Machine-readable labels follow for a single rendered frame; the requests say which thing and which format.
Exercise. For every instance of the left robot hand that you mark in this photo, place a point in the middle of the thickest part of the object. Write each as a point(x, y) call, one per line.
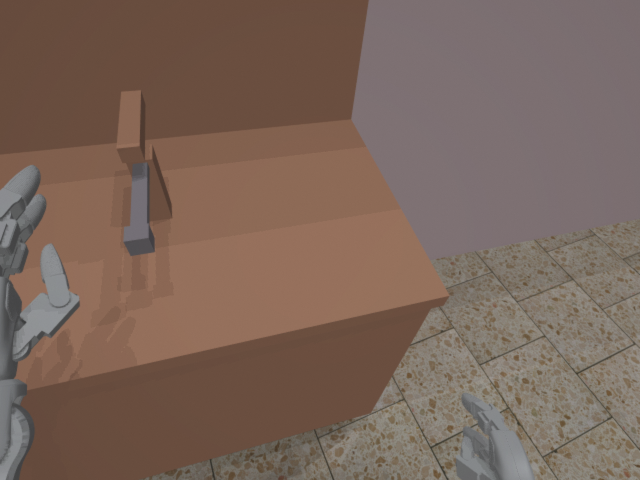
point(20, 214)

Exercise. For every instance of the tap lever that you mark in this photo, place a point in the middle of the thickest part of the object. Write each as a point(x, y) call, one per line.
point(138, 237)

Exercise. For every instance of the right robot hand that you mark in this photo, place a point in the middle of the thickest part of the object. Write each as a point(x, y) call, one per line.
point(502, 457)

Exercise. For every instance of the counter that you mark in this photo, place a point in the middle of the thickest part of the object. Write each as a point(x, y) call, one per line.
point(286, 284)

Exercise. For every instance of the robot left forearm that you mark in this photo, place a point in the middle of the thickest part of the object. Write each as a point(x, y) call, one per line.
point(16, 428)

